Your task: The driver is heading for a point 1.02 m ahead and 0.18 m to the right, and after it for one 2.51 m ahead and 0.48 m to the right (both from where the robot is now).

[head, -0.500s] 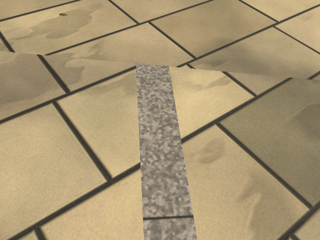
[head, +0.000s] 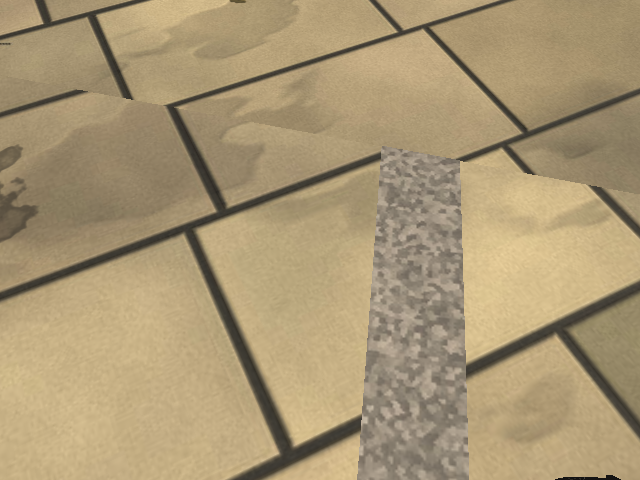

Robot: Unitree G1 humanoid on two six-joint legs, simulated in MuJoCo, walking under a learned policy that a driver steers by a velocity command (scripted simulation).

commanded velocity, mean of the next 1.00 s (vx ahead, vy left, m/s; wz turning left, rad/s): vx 0.07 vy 0.00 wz -0.25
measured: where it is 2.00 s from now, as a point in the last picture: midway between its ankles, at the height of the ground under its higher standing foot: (385, 327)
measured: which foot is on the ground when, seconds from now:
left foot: up 0.00-0.18, down 0.20-0.58, up 0.60-1.00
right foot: down 0.00-0.18, up 0.20-0.58, down 0.60-1.00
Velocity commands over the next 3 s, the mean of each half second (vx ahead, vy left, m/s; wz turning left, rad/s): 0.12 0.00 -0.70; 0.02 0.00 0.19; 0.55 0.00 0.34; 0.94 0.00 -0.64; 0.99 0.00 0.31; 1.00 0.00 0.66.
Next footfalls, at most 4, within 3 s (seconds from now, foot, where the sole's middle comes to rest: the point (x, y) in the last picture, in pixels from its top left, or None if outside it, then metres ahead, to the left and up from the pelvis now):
0.20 left None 0.26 0.10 -0.78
0.60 right None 0.10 -0.08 -0.78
1.06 left None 0.13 0.12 -0.78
1.62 right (398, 416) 0.55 -0.09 -0.78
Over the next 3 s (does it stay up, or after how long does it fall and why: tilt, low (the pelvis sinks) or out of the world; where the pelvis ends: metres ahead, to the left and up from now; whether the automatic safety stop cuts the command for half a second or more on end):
stays up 1.64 -0.35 -0.19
